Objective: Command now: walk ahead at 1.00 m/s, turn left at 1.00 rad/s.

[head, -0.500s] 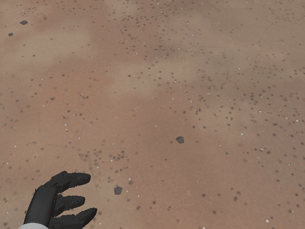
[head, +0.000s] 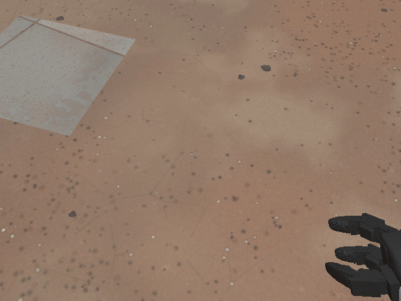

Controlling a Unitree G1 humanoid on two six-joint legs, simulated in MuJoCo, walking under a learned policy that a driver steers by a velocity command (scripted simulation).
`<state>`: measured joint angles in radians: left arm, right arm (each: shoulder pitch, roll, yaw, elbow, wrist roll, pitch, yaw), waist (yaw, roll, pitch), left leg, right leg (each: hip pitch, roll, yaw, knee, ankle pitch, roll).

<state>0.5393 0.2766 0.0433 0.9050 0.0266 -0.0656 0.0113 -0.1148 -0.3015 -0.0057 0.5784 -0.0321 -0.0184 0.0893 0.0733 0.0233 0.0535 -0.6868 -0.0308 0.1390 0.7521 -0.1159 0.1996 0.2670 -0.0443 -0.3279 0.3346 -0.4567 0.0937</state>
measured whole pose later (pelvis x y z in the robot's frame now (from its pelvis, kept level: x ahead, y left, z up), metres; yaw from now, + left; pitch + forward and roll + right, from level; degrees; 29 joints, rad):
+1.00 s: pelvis +0.83 +0.31 +0.01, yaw +58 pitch +0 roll +1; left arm 0.22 0.23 0.00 0.68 0.05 -0.06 0.00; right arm 0.29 -0.32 -0.06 0.77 -0.02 0.00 0.00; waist 0.02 0.00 0.07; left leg -0.35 -0.23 0.02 0.63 -0.28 0.21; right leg -0.39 -0.09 0.06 1.38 -0.39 0.05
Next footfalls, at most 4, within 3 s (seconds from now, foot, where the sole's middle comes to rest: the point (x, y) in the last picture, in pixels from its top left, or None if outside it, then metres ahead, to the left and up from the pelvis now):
0.04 left None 0.21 0.02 -0.74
0.44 right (237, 236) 0.66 -0.06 -0.74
0.88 left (128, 176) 0.87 0.36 -0.74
1.28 right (76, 106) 1.22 0.66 -0.74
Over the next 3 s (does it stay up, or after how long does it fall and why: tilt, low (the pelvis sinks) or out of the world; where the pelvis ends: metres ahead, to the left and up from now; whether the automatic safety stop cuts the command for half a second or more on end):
stays up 0.81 1.15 0.01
